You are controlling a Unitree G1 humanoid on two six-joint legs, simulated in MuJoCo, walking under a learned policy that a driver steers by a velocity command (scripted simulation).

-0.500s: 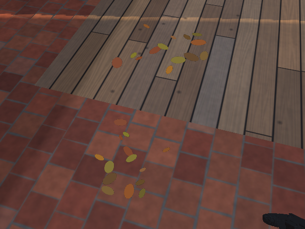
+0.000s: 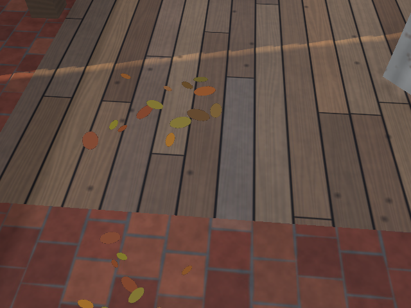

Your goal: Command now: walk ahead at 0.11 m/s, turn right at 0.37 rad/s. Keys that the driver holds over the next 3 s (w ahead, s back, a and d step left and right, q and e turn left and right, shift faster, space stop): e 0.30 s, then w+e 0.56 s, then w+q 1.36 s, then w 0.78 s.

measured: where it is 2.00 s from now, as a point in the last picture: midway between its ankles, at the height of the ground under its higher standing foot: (302, 228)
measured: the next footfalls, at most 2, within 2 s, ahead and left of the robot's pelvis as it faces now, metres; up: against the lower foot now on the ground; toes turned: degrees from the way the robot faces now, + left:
right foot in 0.04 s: +0.15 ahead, -0.11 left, +0.00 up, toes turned -2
left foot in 0.44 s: +0.15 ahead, +0.12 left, +0.00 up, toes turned -19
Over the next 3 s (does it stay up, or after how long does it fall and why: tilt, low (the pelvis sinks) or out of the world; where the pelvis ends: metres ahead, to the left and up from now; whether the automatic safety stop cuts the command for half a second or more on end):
stays up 1.31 -0.26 -0.02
